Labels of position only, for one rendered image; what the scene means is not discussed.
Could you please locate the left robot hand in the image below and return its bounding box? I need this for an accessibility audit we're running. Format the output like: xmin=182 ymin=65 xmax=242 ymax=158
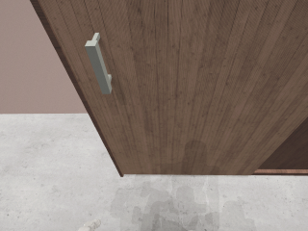
xmin=78 ymin=219 xmax=101 ymax=231

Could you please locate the handle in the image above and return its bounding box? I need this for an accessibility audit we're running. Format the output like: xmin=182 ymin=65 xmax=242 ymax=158
xmin=85 ymin=33 xmax=112 ymax=94

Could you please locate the wardrobe door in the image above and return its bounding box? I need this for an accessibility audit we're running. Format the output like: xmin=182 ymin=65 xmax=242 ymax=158
xmin=258 ymin=117 xmax=308 ymax=169
xmin=39 ymin=0 xmax=308 ymax=176

